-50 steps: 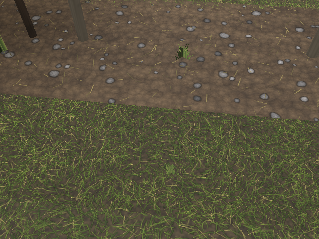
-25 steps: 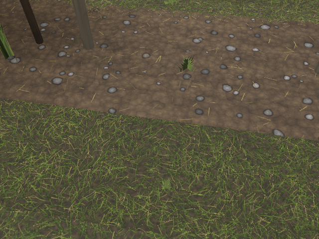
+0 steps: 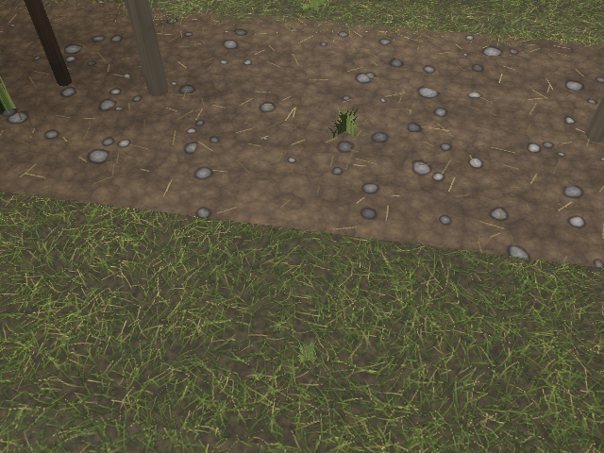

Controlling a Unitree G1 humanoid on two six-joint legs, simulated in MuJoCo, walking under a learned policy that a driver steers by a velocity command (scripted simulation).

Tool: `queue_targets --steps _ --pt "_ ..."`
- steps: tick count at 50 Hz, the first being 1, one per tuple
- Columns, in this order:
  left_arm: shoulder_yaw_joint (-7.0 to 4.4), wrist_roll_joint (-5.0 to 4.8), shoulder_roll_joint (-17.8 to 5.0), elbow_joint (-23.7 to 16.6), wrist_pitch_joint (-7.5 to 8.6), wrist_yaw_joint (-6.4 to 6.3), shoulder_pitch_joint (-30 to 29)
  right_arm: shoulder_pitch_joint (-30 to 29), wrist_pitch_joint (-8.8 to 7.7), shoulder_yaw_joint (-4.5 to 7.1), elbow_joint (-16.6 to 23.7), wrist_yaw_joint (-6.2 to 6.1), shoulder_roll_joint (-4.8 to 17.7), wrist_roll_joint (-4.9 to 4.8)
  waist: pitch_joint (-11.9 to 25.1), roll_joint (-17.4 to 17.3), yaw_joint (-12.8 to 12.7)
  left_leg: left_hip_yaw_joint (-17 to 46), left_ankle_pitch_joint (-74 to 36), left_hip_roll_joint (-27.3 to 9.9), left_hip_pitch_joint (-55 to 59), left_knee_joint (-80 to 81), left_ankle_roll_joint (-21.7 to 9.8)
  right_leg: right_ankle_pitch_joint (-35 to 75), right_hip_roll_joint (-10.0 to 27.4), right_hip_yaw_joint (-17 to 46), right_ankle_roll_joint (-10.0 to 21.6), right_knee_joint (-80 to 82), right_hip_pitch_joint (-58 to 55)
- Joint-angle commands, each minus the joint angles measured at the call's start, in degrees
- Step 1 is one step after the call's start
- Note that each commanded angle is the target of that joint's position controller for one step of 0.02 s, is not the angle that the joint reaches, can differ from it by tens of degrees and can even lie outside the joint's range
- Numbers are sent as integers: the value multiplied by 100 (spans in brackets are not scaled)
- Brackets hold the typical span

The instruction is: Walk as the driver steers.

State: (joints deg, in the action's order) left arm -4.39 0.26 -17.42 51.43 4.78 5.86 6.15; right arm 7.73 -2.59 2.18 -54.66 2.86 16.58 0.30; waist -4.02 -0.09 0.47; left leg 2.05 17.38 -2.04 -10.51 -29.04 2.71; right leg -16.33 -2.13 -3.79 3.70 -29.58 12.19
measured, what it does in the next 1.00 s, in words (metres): lifts its left foot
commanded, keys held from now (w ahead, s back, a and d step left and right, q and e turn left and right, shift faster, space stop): no key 0.74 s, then w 0.26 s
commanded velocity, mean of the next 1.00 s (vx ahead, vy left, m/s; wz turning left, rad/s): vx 0.05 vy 0.00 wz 0.00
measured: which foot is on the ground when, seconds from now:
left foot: down 0.00-0.80, up 0.82-1.00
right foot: down 0.00-1.00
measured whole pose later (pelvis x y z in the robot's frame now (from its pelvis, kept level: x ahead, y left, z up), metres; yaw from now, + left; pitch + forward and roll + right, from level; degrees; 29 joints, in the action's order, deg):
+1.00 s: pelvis +0.05 +0.03 +0.01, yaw +0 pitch -3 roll +0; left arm -2.0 2.7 -15.8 59.4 4.3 -0.4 22.2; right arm 7.8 -4.5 1.8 -59.6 1.4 16.8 4.2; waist -4.8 1.1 -2.8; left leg -2.2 23.3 -1.9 -15.7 -37.7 -4.4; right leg -16.4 0.3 -2.1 3.7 -18.7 -0.4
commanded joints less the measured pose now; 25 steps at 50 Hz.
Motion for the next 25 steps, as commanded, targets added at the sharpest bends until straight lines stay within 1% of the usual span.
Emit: queue_targets --steps 1,12,25 --pt "-178 -9 -830 -275 72 -20 -158 -69 -55 141 155 -23 773 1 490 -20 13 -16 -853 -105 -344 381 -199 1480 560 655 111 506 -638" --pt "-159 -3 -908 -38 47 -30 -39 -227 -44 112 -135 -39 892 12 429 -17 -1 -54 -907 -104 -277 436 -215 1398 532 669 125 569 -692" --pt "-125 1 -992 173 26 -35 70 -283 -30 79 -404 -46 1003 14 413 -9 -8 -97 -960 -105 -290 427 -219 1472 511 673 115 544 -750"
Velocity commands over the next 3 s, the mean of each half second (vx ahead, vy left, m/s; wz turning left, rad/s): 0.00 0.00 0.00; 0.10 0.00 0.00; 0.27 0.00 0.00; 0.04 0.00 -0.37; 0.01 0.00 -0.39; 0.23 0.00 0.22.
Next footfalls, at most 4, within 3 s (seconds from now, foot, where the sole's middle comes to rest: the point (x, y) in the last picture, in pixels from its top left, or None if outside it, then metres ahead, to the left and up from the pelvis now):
1.08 left None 0.15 0.17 -0.77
1.42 right None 0.36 -0.03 -0.77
1.76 left None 0.33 0.22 -0.77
2.32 right None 0.25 -0.03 -0.77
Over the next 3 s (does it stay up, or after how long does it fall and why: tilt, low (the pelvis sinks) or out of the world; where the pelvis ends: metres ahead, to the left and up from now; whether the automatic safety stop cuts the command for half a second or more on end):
stays up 0.34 0.07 0.00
